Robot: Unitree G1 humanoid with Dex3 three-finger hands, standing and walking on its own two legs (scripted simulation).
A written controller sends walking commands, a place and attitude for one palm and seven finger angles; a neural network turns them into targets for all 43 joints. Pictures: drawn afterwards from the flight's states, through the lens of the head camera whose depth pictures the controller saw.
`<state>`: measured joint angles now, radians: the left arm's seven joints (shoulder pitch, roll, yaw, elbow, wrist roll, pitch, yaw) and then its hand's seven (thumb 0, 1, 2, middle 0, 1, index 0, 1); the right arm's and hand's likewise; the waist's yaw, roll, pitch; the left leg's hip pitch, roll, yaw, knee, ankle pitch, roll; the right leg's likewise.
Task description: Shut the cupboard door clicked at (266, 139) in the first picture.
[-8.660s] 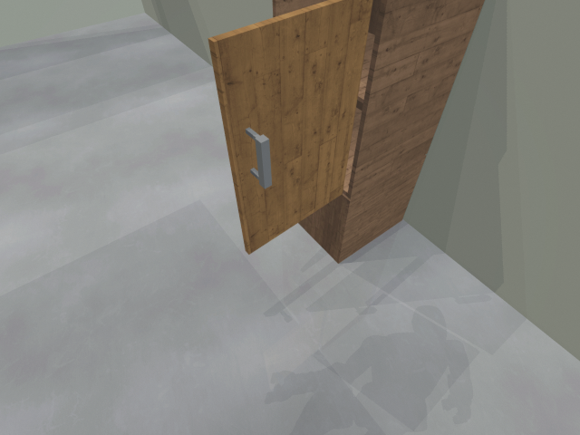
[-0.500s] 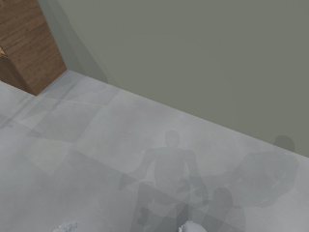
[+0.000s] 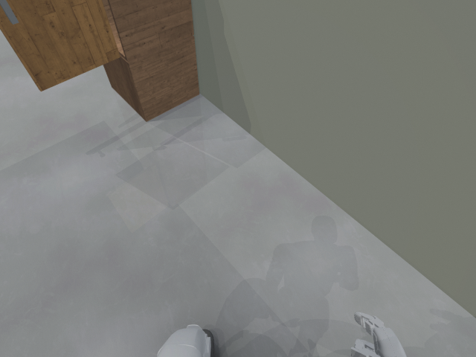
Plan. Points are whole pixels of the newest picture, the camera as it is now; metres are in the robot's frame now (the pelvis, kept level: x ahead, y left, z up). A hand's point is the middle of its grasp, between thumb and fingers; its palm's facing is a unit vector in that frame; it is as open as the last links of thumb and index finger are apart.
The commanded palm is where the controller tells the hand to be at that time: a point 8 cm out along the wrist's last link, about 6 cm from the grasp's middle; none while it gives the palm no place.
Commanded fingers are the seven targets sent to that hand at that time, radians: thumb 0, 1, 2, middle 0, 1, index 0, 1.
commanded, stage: walk to a spot facing it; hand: left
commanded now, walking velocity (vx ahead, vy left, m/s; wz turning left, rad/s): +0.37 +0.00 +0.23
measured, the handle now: (0, 0) +1.01 +0.90 +0.01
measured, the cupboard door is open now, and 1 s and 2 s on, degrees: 93 93 93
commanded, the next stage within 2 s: turn to face it in 1.26 s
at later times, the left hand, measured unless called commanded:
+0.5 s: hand (177, 251) +0.32 +0.17 -0.15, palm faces +0.08 -0.97 -0.21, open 7.3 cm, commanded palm none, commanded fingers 0.00 0.90 0.90 -0.20 -0.30 -0.20 -0.30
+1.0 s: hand (166, 237) +0.36 +0.21 -0.18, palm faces +0.27 -0.95 -0.14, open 7.3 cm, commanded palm none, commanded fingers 0.00 0.90 0.90 -0.20 -0.30 -0.20 -0.30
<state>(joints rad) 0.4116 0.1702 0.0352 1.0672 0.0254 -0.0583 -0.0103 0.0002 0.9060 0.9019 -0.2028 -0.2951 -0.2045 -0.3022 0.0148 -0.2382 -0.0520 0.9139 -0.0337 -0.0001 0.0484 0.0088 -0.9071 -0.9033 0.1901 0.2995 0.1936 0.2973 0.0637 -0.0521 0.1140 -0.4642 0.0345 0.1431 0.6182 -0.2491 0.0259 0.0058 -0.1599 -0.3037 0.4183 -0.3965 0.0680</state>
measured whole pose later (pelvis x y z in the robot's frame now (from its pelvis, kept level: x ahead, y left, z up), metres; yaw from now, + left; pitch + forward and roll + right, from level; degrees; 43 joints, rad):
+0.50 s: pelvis +0.21 -0.03 -0.01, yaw +6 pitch -1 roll +1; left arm 0.12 0.19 0.05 0.94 0.03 -0.07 -0.03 0.00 0.91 0.90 -0.20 -0.29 -0.20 -0.30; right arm 0.33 -0.23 -0.06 1.09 -0.03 -0.01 0.00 0.00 -0.92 -0.90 0.20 0.30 0.20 0.30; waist -0.03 0.01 0.06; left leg -0.31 0.02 0.02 1.00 -0.46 0.03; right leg -0.34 -0.07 -0.15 0.63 -0.27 -0.03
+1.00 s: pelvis +0.43 +0.05 +0.00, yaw +11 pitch +0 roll +0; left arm 0.34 0.17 0.05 1.11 0.03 -0.01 -0.02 0.00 0.91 0.90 -0.20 -0.29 -0.20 -0.30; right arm 0.16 -0.16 -0.04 1.00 -0.03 -0.07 -0.01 0.00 -0.91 -0.90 0.20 0.30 0.20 0.30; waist 0.04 -0.04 0.07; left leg -0.32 0.00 0.15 0.54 -0.22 0.07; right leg -0.45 -0.12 -0.06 1.19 -0.34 0.01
